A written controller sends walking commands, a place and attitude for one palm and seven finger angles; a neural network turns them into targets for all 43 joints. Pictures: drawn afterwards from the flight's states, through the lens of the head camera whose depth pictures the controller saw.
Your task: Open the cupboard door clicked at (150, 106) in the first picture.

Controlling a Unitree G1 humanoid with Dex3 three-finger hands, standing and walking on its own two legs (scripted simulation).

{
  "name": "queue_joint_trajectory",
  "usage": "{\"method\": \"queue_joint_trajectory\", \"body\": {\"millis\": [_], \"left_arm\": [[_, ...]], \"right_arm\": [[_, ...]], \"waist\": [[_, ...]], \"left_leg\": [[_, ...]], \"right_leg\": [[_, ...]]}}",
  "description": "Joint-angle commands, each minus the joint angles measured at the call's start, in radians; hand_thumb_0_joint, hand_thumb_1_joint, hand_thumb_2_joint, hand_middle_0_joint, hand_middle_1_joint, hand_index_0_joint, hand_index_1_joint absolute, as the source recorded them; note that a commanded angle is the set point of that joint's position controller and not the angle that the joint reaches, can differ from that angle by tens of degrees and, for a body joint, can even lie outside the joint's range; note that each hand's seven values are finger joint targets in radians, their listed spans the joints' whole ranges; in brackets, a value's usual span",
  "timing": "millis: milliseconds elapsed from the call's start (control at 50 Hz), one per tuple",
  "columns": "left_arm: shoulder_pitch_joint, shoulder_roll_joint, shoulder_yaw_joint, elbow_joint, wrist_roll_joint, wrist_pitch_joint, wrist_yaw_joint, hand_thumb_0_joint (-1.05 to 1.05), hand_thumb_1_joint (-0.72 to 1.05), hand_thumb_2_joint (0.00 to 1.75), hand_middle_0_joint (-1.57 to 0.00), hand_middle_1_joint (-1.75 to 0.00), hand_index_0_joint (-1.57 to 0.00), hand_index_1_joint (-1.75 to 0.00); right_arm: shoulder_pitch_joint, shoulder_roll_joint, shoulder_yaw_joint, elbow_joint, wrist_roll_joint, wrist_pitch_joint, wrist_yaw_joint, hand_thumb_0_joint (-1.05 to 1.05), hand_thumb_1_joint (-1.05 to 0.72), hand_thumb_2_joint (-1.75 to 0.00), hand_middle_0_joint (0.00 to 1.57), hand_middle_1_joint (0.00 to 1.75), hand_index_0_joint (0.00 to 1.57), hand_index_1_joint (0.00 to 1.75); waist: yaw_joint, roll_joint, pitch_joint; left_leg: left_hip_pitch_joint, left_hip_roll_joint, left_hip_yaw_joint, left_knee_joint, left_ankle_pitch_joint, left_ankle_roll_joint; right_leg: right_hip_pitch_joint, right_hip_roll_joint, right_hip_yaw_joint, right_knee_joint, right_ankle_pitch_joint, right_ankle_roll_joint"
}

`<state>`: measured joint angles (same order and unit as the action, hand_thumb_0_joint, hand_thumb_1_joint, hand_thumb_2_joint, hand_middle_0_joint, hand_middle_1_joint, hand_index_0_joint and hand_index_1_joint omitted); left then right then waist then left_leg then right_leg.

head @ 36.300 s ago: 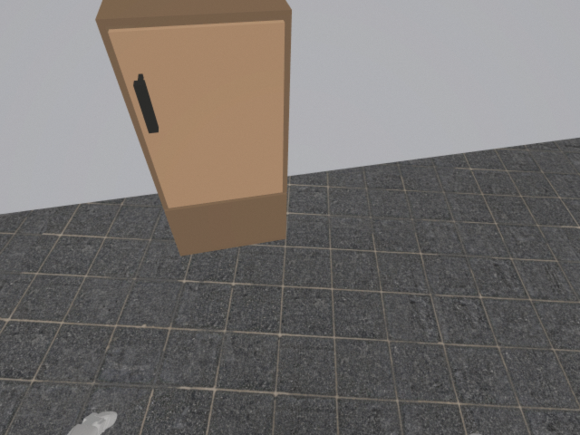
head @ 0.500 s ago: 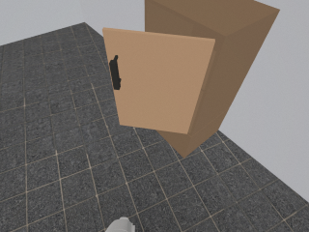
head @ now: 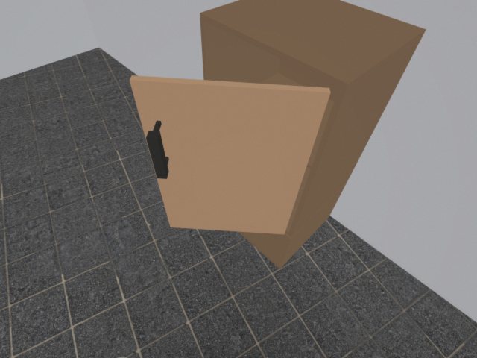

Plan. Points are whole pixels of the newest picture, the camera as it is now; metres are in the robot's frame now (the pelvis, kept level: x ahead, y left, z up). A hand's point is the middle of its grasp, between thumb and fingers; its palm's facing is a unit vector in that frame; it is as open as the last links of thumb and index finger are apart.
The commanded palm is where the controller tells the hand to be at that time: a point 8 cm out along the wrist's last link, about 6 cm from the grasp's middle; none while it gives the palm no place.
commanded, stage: come to a stop and stand still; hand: left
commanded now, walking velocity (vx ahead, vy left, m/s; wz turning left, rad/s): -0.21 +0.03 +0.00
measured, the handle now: (160, 149) +0.57 +0.22 -0.03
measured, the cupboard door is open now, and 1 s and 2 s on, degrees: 42 42 42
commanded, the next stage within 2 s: look again from close up in 1.54 s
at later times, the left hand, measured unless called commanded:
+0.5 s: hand out of the picture +0.03 +0.18 -0.18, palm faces +0.07 -0.98 -0.20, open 7.3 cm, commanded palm none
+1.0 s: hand out of the picture +0.02 +0.16 -0.17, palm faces +0.02 -0.98 -0.22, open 7.3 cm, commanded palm none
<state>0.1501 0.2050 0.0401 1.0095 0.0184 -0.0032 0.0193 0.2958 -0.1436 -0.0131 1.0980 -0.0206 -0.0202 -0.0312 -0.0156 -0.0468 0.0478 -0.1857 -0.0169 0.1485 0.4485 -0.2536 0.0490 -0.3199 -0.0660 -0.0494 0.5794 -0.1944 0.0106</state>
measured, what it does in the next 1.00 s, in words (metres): stands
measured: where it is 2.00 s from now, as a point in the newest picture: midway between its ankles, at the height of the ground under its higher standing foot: outside the picture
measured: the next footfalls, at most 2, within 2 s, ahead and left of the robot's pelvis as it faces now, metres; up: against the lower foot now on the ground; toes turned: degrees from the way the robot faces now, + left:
none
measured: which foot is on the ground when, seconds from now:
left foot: down 0.00-1.00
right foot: down 0.00-1.00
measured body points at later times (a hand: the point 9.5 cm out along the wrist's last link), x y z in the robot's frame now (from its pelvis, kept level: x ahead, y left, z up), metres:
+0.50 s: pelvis +0.00 -0.01 +0.00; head +0.01 +0.01 +0.45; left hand +0.03 +0.23 -0.16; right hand +0.02 -0.24 -0.15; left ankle -0.01 +0.09 -0.74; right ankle +0.03 -0.12 -0.74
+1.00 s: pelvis +0.02 -0.01 +0.00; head +0.02 -0.03 +0.45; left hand +0.02 +0.21 -0.15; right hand +0.04 -0.23 -0.16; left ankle -0.01 +0.09 -0.74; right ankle +0.03 -0.12 -0.74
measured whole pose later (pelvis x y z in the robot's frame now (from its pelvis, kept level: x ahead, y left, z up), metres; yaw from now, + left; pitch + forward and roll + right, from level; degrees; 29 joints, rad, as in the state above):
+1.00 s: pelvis +0.02 -0.01 +0.00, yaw +1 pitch -1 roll +0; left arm 0.29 0.14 -0.02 1.10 0.02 -0.02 0.04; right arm 0.29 -0.18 0.01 1.06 -0.01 -0.02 -0.02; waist -0.01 0.03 0.02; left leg -0.15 0.01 0.12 0.48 -0.30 0.02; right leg -0.23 -0.04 -0.08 0.51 -0.26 -0.01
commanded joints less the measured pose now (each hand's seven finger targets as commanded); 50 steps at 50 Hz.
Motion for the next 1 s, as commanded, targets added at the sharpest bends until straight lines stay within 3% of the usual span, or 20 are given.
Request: {"method": "queue_joint_trajectory", "body": {"millis": [0,20,60,80,100,200,240,280,340,380,460,580,720,740,760,780,800,840,920,980], "left_arm": [[0.127,0.110,0.006,0.005,0.000,-0.003,0.006,0.00,0.90,0.90,-0.20,-0.30,-0.20,-0.30],[0.101,0.121,0.000,-0.002,-0.004,0.002,0.006,0.00,0.90,0.90,-0.20,-0.30,-0.20,-0.30],[0.089,0.111,0.004,-0.008,-0.010,0.000,0.016,0.00,0.90,0.90,-0.20,-0.30,-0.20,-0.30],[0.088,0.109,0.002,-0.010,-0.009,0.000,0.021,0.00,0.90,0.90,-0.20,-0.30,-0.20,-0.30],[0.088,0.115,0.007,-0.015,-0.009,0.002,0.023,0.00,0.90,0.90,-0.20,-0.30,-0.20,-0.30],[0.064,0.135,0.020,-0.023,-0.006,0.013,0.031,0.00,0.90,0.90,-0.20,-0.30,-0.20,-0.30],[0.040,0.131,0.024,-0.028,-0.003,0.014,0.032,0.00,0.90,0.90,-0.20,-0.30,-0.20,-0.30],[0.013,0.117,0.025,-0.032,-0.001,0.017,0.030,0.00,0.90,0.90,-0.20,-0.30,-0.20,-0.30],[0.026,0.057,0.017,-0.040,-0.004,0.032,0.021,0.00,0.90,0.90,-0.20,-0.30,-0.20,-0.30],[0.055,0.036,0.013,-0.024,0.003,0.035,0.017,0.00,0.90,0.90,-0.20,-0.30,-0.20,-0.30],[0.105,0.041,0.007,0.004,0.005,0.029,0.010,0.00,0.90,0.90,-0.20,-0.30,-0.20,-0.30],[0.136,0.041,-0.007,0.038,0.003,0.006,0.011,0.00,0.90,0.90,-0.20,-0.30,-0.20,-0.30],[0.171,0.035,-0.019,0.082,-0.004,-0.010,0.014,0.00,0.90,0.90,-0.20,-0.30,-0.20,-0.30],[0.269,0.052,-0.034,0.116,0.010,-0.026,0.053,0.00,0.90,0.90,-0.20,-0.30,-0.20,-0.30],[0.222,0.093,-0.030,0.072,0.001,-0.036,0.045,0.00,0.90,0.90,-0.20,-0.30,-0.20,-0.30],[0.199,0.100,-0.025,0.063,0.002,-0.048,0.035,0.00,0.90,0.90,-0.20,-0.30,-0.20,-0.30],[0.191,0.085,-0.027,0.061,0.000,-0.051,0.031,0.00,0.90,0.90,-0.20,-0.30,-0.20,-0.30],[0.192,0.056,-0.037,0.060,-0.002,-0.043,0.025,0.00,0.90,0.90,-0.20,-0.30,-0.20,-0.30],[0.182,0.041,-0.040,0.055,-0.005,-0.039,0.022,0.00,0.90,0.90,-0.20,-0.30,-0.20,-0.30],[0.172,0.045,-0.039,0.051,-0.005,-0.033,0.021,0.00,0.90,0.90,-0.20,-0.30,-0.20,-0.30]], "right_arm": [[0.023,-0.095,-0.023,-0.046,0.015,0.003,-0.006,0.00,-0.90,-0.90,0.20,0.30,0.20,0.30],[0.046,-0.087,-0.020,-0.035,0.017,0.010,0.000,0.00,-0.90,-0.90,0.20,0.30,0.20,0.30],[0.061,-0.099,-0.024,-0.019,0.011,0.020,-0.005,0.00,-0.90,-0.90,0.20,0.30,0.20,0.30],[0.071,-0.102,-0.029,-0.018,0.012,0.023,-0.006,0.00,-0.90,-0.90,0.20,0.30,0.20,0.30],[0.075,-0.107,-0.033,-0.017,0.014,0.026,-0.006,0.00,-0.90,-0.90,0.20,0.30,0.20,0.30],[0.067,-0.080,-0.040,-0.032,0.013,0.054,-0.001,0.00,-0.90,-0.90,0.20,0.30,0.20,0.30],[0.059,-0.071,-0.042,-0.037,0.012,0.060,0.000,0.00,-0.90,-0.90,0.20,0.30,0.20,0.30],[0.074,-0.062,-0.041,-0.029,0.010,0.060,0.004,0.00,-0.90,-0.90,0.20,0.30,0.20,0.30],[0.020,-0.106,-0.041,-0.051,-0.002,0.043,0.006,0.00,-0.90,-0.90,0.20,0.30,0.20,0.30],[-0.021,-0.125,-0.044,-0.071,0.000,0.036,0.002,0.00,-0.90,-0.90,0.20,0.30,0.20,0.30],[-0.047,-0.136,-0.043,-0.081,0.003,0.029,0.003,0.00,-0.90,-0.90,0.20,0.30,0.20,0.30],[-0.007,-0.109,-0.032,-0.056,0.009,0.025,0.005,0.00,-0.90,-0.90,0.20,0.30,0.20,0.30],[0.010,-0.097,-0.013,-0.020,0.012,0.010,0.000,0.00,-0.90,-0.90,0.20,0.30,0.20,0.30],[-0.074,-0.151,-0.018,-0.089,0.020,-0.005,0.013,0.00,-0.90,-0.90,0.20,0.30,0.20,0.30],[-0.025,-0.097,-0.008,-0.109,0.013,0.003,0.017,0.00,-0.90,-0.90,0.20,0.30,0.20,0.30],[-0.029,-0.086,-0.002,-0.099,0.001,-0.004,0.021,0.00,-0.90,-0.90,0.20,0.30,0.20,0.30],[0.017,-0.094,-0.002,-0.098,0.004,-0.011,0.018,0.00,-0.90,-0.90,0.20,0.30,0.20,0.30],[0.021,-0.103,0.002,-0.102,0.006,-0.015,0.012,0.00,-0.90,-0.90,0.20,0.30,0.20,0.30],[0.043,-0.117,0.006,-0.096,0.006,-0.019,0.006,0.00,-0.90,-0.90,0.20,0.30,0.20,0.30],[0.047,-0.115,0.010,-0.084,0.004,-0.020,0.006,0.00,-0.90,-0.90,0.20,0.30,0.20,0.30]], "waist": [[0.026,0.011,-0.050],[0.010,0.036,-0.031],[0.012,-0.030,-0.103],[0.014,-0.063,-0.123],[0.016,-0.045,-0.131],[0.018,-0.092,-0.084],[0.013,-0.093,-0.053],[0.000,-0.048,-0.038],[0.027,0.165,0.008],[0.045,0.175,0.014],[0.049,0.134,0.016],[0.021,0.005,0.020],[0.012,0.028,-0.019],[0.041,0.096,-0.009],[0.001,0.104,-0.084],[0.006,0.160,-0.064],[-0.010,0.145,-0.092],[-0.001,0.115,-0.056],[0.005,0.001,0.000],[0.011,0.038,0.038]], "left_leg": [[-0.105,0.115,-0.111,-0.022,0.118,-0.050],[-0.079,0.095,-0.112,-0.042,0.066,-0.059],[-0.014,0.114,-0.097,-0.006,0.234,-0.060],[-0.004,0.112,-0.094,0.015,0.261,-0.060],[-0.003,0.105,-0.085,0.039,0.263,-0.063],[-0.041,0.057,-0.071,0.125,-0.028,-0.081],[-0.037,0.057,-0.082,0.115,-0.095,-0.081],[0.023,0.077,-0.095,0.031,-0.011,-0.071],[-0.086,0.194,-0.231,-0.141,0.015,-0.003],[-0.161,0.223,-0.249,-0.215,-0.076,0.020],[-0.141,0.184,-0.213,-0.222,-0.185,0.001],[-0.027,0.134,-0.158,-0.162,-0.088,-0.018],[0.058,0.134,-0.133,-0.143,0.061,-0.026],[-0.005,0.172,-0.095,0.029,0.131,-0.045],[-0.013,0.102,-0.115,-0.001,-0.037,-0.050],[0.005,0.093,-0.120,-0.022,0.013,-0.045],[0.009,0.121,-0.137,-0.037,0.064,-0.037],[-0.010,0.140,-0.153,-0.057,0.113,-0.021],[-0.032,0.141,-0.156,-0.078,0.139,-0.014],[-0.040,0.137,-0.152,-0.102,0.125,-0.012]], "right_leg": [[0.190,-0.147,0.154,-0.125,0.452,-0.074],[0.134,-0.164,0.130,-0.112,0.428,-0.093],[0.169,-0.127,0.123,-0.067,0.511,-0.088],[0.186,-0.133,0.112,-0.063,0.558,-0.090],[0.193,-0.150,0.126,-0.060,0.602,-0.097],[0.152,-0.224,0.192,-0.151,0.541,-0.158],[0.098,-0.231,0.210,-0.192,0.388,-0.171],[0.024,-0.187,0.179,-0.206,0.147,-0.135],[0.047,-0.030,0.050,-0.117,-0.079,-0.041],[0.127,-0.005,0.016,-0.056,-0.077,-0.029],[0.126,-0.015,0.033,-0.108,-0.036,-0.029],[0.066,-0.040,0.096,-0.232,-0.029,-0.038],[0.084,-0.052,0.104,-0.248,0.063,-0.042],[0.092,-0.091,0.110,-0.201,0.233,-0.027],[0.110,-0.112,0.162,-0.204,0.047,-0.058],[0.085,-0.109,0.161,-0.180,0.111,-0.075],[0.098,-0.087,0.127,-0.162,0.083,-0.074],[0.095,-0.056,0.094,-0.149,0.072,-0.065],[0.104,-0.051,0.082,-0.141,0.109,-0.060],[0.099,-0.049,0.080,-0.146,0.093,-0.060]]}}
